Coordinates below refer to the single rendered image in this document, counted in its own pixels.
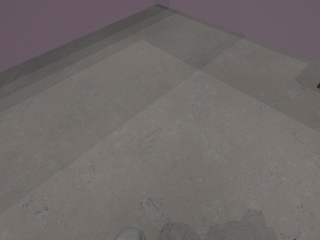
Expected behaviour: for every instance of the robot left thigh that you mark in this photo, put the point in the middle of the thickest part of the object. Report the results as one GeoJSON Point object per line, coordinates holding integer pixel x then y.
{"type": "Point", "coordinates": [131, 233]}

